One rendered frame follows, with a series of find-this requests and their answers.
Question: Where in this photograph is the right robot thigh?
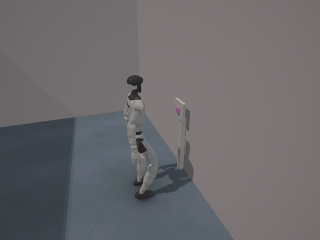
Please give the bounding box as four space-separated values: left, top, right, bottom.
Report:
136 139 158 172

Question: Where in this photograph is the robot right hand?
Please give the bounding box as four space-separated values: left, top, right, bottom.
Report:
131 150 142 166

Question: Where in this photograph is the robot right upper arm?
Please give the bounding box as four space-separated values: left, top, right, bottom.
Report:
127 100 144 130

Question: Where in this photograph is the panel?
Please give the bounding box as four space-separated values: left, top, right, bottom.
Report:
174 98 187 170

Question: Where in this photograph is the robot left forearm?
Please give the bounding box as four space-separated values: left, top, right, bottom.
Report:
124 115 129 131

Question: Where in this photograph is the button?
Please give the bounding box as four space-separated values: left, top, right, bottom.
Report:
175 106 180 114

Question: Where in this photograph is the robot right forearm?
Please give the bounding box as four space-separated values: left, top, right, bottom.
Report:
128 125 138 152

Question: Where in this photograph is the robot left upper arm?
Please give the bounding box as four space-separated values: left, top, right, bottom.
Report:
123 93 131 118

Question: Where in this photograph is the humanoid robot torso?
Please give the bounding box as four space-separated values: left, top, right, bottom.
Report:
126 97 145 142

